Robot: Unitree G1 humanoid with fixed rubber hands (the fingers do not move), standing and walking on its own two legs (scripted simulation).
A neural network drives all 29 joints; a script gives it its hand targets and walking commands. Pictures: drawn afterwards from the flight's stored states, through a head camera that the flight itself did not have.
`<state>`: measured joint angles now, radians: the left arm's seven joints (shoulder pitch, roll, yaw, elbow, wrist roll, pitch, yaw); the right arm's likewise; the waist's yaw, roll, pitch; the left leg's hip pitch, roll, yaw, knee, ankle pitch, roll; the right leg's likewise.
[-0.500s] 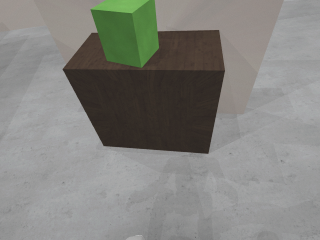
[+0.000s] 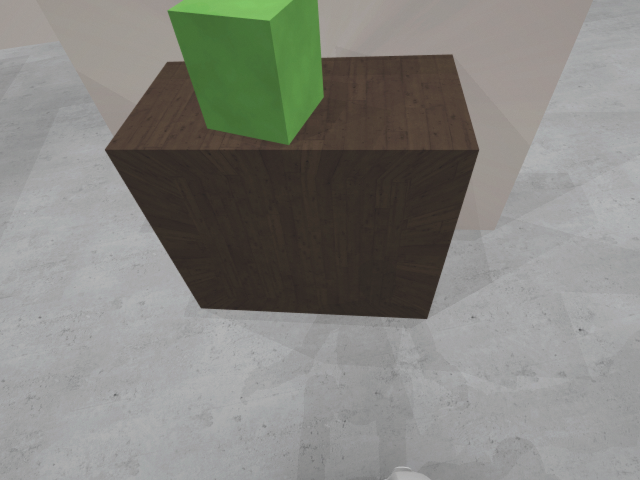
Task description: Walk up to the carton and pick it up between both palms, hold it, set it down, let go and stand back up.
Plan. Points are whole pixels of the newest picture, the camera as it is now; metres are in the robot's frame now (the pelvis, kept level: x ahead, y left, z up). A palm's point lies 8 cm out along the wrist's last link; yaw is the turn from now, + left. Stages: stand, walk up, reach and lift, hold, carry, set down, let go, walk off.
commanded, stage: walk up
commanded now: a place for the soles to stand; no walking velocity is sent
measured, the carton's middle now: (257, 60) +0.90 +0.16 +0.09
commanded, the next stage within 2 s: none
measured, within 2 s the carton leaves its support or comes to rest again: neither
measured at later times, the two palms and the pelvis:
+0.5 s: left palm out of the picture +0.11 +0.42 -0.09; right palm out of the picture +0.12 -0.22 -0.09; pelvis +0.07 +0.10 +0.00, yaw +2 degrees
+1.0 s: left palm out of the picture +0.15 +0.42 -0.08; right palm out of the picture +0.16 -0.21 -0.10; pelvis +0.08 +0.10 +0.00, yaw -1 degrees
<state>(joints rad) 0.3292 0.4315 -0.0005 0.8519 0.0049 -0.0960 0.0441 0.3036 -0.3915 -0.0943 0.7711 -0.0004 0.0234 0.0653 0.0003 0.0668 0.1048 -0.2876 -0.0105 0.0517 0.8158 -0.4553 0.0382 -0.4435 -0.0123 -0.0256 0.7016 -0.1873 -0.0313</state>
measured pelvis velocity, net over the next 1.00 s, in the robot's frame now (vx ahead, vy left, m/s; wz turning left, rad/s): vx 0.08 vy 0.10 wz -0.01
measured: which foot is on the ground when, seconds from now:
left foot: up 0.00-0.36, down 0.38-0.72, up 0.74-0.94, down 0.96-1.00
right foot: down 0.00-0.38, up 0.40-0.68, down 0.70-1.00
